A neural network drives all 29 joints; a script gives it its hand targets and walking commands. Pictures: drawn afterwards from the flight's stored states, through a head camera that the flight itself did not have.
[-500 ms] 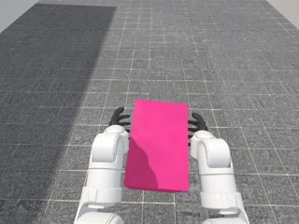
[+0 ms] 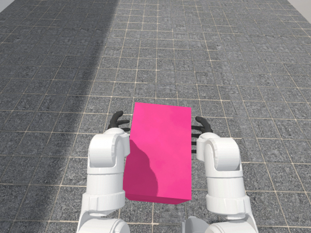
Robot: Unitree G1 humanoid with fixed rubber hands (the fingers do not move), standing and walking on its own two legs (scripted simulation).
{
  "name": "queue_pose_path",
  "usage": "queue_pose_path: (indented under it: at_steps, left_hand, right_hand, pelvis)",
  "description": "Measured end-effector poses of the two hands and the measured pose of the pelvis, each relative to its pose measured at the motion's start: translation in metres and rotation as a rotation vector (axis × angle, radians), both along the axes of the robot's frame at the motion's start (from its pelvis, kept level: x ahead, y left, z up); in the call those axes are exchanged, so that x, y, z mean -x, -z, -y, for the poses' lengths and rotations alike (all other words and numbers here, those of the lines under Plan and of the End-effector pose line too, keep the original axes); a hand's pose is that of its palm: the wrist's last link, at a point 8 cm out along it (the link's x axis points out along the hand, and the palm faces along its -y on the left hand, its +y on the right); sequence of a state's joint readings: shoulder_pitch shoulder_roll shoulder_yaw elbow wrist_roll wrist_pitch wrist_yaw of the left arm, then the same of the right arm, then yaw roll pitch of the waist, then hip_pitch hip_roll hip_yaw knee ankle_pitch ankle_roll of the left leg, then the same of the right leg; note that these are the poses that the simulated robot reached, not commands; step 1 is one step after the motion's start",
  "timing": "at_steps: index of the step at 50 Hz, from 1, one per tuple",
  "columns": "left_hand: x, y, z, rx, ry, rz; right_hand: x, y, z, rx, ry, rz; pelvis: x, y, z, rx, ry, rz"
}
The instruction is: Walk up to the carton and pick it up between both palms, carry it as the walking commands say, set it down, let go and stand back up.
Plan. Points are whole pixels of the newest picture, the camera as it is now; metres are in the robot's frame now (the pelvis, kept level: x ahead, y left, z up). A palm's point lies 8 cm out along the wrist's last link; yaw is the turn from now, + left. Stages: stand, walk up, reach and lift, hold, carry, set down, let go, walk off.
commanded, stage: carry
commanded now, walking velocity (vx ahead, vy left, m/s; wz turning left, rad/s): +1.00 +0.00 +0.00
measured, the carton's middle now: (157, 158) +0.31 +0.01 -0.02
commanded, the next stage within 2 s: none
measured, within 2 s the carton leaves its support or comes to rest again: neither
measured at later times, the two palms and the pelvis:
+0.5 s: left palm (130, 38) +0.77 +0.10 +0.08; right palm (186, 39) +0.78 -0.12 +0.07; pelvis +0.45 -0.03 +0.00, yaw +5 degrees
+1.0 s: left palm out of the picture +1.25 +0.11 +0.08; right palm out of the picture +1.26 -0.11 +0.07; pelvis +0.95 -0.02 -0.03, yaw +4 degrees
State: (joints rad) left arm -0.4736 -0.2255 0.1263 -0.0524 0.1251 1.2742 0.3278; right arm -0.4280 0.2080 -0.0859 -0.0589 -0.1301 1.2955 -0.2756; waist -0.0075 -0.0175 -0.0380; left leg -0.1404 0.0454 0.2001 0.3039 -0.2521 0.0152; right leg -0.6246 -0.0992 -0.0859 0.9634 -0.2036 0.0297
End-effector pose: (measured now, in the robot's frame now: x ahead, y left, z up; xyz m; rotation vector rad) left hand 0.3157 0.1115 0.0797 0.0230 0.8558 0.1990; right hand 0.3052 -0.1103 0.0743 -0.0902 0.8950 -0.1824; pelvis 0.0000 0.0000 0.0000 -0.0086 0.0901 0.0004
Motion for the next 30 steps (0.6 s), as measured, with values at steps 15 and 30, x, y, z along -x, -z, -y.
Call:
queue_pose_path:
  at_steps: [15, 30]
  left_hand:
    - [-0.27, 0.02, 0.018, -0.018, -0.077, 0.004]
    - [-0.563, 0.002, 0.0, 0.02, 0.001, 0.13]
  right_hand:
    - [-0.293, 0.027, 0.017, -0.026, -0.031, -0.004]
    - [-0.574, 0.004, 0.002, -0.035, 0.018, 0.134]
  pelvis:
    - [-0.272, 0.019, 0.044, 0.002, -0.102, 0.027]
    - [-0.558, 0.027, 0.006, -0.024, -0.039, 0.025]
